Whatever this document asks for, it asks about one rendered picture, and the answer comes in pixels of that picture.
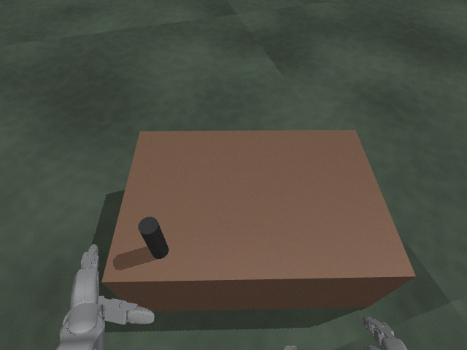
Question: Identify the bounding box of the right robot hand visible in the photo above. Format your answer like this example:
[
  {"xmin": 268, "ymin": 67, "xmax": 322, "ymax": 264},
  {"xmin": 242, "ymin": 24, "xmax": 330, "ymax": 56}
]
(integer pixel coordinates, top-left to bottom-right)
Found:
[{"xmin": 363, "ymin": 316, "xmax": 407, "ymax": 350}]

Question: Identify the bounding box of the left robot arm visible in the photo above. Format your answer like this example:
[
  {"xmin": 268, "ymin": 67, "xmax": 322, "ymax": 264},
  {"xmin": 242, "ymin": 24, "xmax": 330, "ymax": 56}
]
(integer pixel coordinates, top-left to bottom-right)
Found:
[{"xmin": 56, "ymin": 303, "xmax": 105, "ymax": 350}]

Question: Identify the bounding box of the left robot hand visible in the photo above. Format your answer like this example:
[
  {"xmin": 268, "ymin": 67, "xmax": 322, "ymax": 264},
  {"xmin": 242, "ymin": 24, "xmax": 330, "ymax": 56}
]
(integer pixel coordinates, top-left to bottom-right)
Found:
[{"xmin": 70, "ymin": 244, "xmax": 155, "ymax": 324}]

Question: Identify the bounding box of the can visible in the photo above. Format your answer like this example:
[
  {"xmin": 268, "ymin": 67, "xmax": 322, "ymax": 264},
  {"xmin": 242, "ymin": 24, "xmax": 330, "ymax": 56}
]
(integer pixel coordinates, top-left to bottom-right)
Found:
[{"xmin": 138, "ymin": 217, "xmax": 169, "ymax": 259}]

